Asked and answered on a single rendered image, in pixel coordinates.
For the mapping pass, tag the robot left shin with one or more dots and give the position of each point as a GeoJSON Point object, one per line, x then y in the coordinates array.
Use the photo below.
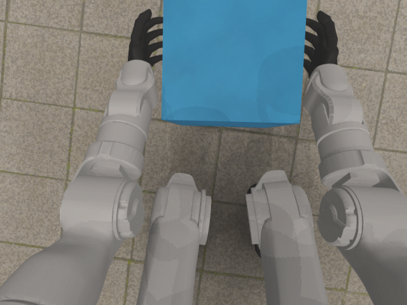
{"type": "Point", "coordinates": [160, 200]}

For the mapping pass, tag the robot right upper arm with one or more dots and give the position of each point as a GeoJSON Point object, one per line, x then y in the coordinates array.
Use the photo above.
{"type": "Point", "coordinates": [368, 225]}

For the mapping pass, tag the robot left forearm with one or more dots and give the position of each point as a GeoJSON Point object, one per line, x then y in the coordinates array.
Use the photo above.
{"type": "Point", "coordinates": [118, 149]}

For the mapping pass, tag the robot right forearm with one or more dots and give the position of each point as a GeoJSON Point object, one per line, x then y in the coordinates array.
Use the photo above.
{"type": "Point", "coordinates": [341, 134]}

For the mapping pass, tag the robot left upper arm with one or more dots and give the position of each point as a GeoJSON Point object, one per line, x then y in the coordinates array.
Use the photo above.
{"type": "Point", "coordinates": [98, 214]}

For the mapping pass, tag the carton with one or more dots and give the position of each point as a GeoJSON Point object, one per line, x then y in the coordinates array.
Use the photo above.
{"type": "Point", "coordinates": [233, 63]}

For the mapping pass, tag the left robot thigh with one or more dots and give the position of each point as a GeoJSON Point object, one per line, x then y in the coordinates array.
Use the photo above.
{"type": "Point", "coordinates": [168, 275]}

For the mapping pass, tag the robot left hand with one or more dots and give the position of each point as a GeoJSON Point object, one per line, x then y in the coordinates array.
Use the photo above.
{"type": "Point", "coordinates": [139, 47]}

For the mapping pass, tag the robot right hand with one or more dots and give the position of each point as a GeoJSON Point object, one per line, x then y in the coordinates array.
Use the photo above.
{"type": "Point", "coordinates": [325, 43]}

